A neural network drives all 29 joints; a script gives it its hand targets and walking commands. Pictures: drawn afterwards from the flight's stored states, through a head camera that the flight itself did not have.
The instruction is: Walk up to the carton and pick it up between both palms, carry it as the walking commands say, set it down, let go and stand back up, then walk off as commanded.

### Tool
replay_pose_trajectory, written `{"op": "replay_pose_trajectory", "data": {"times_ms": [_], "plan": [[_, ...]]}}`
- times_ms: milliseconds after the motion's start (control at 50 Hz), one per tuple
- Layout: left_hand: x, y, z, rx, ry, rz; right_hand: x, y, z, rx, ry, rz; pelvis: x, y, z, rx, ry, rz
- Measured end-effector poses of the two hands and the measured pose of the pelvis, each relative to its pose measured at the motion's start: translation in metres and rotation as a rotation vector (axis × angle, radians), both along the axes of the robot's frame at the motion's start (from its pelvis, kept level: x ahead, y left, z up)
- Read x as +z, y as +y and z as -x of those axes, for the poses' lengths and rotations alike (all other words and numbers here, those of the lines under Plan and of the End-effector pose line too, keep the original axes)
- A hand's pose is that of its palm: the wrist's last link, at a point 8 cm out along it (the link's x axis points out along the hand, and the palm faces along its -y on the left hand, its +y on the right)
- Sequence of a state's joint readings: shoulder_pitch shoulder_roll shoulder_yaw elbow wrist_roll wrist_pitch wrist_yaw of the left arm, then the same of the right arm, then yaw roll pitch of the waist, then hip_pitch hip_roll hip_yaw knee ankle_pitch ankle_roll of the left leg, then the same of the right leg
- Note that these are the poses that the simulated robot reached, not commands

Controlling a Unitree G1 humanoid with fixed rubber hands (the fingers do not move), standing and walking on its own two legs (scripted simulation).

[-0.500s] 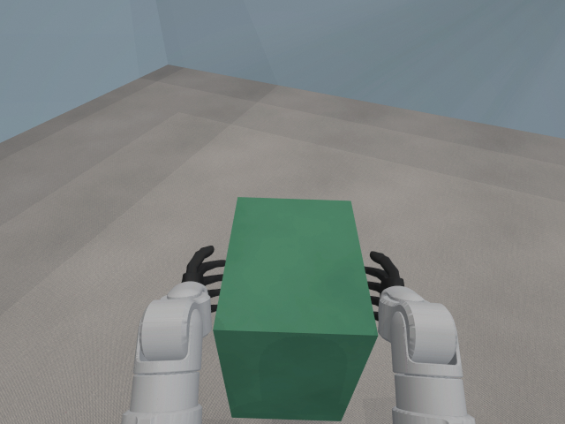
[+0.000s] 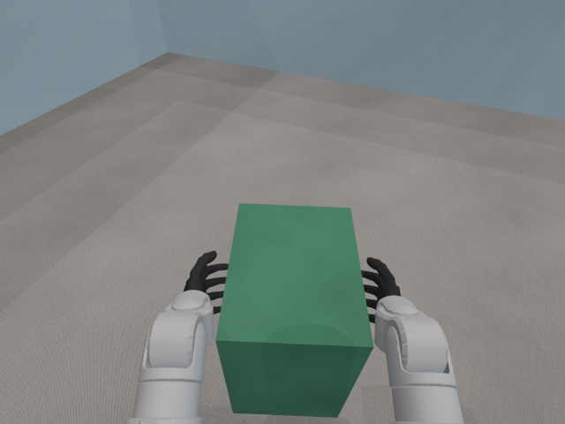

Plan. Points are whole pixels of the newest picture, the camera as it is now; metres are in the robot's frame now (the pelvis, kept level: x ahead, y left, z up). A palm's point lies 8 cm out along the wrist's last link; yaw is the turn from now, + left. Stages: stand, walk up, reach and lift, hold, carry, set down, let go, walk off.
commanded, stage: carry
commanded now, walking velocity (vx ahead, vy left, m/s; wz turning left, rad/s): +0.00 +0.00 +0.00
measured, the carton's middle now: (289, 313) +0.32 +0.00 -0.02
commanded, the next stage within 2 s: hold in 1.66 s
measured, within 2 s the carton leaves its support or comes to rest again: neither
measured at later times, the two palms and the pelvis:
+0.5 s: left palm (193, 327) +0.26 +0.13 +0.06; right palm (392, 332) +0.25 -0.13 +0.05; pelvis -0.03 +0.00 +0.00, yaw +0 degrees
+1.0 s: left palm (193, 339) +0.24 +0.13 +0.05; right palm (395, 344) +0.24 -0.13 +0.05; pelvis -0.05 +0.00 +0.00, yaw +1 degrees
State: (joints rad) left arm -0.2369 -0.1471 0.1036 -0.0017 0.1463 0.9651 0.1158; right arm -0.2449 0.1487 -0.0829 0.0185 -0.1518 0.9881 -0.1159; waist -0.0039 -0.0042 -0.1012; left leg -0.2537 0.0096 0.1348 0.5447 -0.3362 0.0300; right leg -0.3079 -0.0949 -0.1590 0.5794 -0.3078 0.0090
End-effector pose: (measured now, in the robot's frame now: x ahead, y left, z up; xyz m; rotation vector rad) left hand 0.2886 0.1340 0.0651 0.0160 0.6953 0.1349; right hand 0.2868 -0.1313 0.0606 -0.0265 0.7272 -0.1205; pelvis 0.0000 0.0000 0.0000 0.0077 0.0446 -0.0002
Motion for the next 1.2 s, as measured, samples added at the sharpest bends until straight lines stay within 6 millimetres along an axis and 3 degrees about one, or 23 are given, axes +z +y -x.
{"op": "replay_pose_trajectory", "data": {"times_ms": [600, 1200], "plan": [[-0.009, -0.001, 0.038, -0.008, -0.030, -0.011, -0.007, -0.001, 0.037, 0.024, -0.033, 0.028, 0.004, -0.003, 0.036, 0.007, -0.006, 0.007], [-0.015, -0.005, 0.051, -0.011, -0.036, -0.021, -0.014, -0.005, 0.049, 0.030, -0.041, 0.028, 0.004, -0.007, 0.048, 0.012, -0.007, 0.005]]}}
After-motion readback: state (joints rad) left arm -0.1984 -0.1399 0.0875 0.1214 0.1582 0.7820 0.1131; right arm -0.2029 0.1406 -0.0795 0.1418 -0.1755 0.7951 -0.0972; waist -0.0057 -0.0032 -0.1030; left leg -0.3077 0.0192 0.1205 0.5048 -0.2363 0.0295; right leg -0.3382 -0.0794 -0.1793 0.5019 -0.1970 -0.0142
